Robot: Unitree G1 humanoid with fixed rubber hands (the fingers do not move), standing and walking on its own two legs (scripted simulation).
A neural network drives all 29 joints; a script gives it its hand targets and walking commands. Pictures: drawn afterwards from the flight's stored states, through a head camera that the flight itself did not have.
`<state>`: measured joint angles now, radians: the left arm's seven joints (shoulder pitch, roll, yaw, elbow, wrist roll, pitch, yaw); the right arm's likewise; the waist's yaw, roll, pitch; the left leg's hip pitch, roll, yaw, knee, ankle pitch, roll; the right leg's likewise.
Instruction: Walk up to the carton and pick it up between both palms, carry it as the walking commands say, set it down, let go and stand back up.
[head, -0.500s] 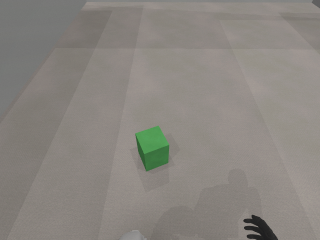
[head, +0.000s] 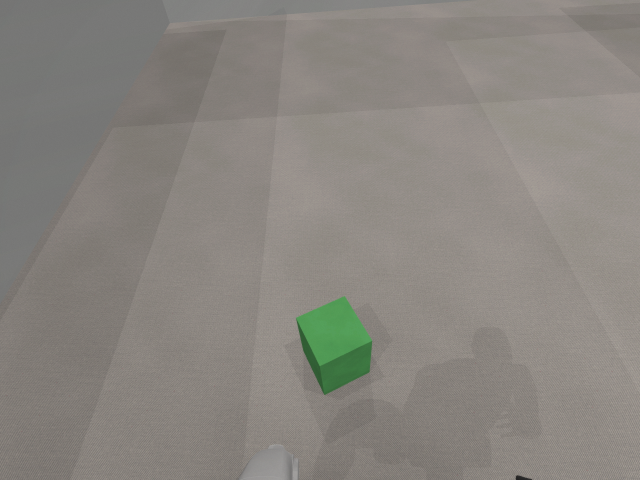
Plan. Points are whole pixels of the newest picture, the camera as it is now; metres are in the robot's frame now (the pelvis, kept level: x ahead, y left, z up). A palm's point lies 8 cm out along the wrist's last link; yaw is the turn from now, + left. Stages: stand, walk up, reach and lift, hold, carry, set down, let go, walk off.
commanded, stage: walk up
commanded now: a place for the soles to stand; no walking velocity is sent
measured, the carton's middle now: (334, 346) +0.59 +0.05 -0.65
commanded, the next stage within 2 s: none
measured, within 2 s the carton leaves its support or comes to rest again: neither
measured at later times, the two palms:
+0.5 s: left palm out of the picture +0.13 +0.33 -0.12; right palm out of the picture +0.14 -0.18 -0.10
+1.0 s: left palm out of the picture +0.08 +0.28 -0.11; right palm out of the picture +0.15 -0.27 -0.10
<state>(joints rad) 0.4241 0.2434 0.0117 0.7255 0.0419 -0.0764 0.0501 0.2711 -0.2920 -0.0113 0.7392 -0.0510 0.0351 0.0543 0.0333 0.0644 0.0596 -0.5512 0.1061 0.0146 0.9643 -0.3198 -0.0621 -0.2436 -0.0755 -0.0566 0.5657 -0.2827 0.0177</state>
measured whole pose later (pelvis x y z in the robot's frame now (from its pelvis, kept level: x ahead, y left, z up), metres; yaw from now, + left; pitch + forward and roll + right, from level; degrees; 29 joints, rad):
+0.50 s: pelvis +0.05 +0.08 +0.00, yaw -5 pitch -2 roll +0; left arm 0.30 0.27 -0.01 0.83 0.01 0.01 -0.01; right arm 0.20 -0.25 0.03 0.81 0.00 0.01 -0.01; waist 0.01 -0.01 0.03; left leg -0.33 0.05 0.10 0.56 -0.20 0.02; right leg -0.24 -0.02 -0.02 0.58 -0.30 0.01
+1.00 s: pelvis +0.06 +0.00 +0.00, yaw +5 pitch -2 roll +1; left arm 0.36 0.30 0.03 0.73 0.05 0.03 -0.03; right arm 0.36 -0.27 -0.06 0.73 -0.03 0.00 -0.05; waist 0.05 -0.03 0.06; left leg -0.53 -0.01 -0.04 0.93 -0.43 0.01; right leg -0.19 -0.04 -0.12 0.55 -0.33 -0.04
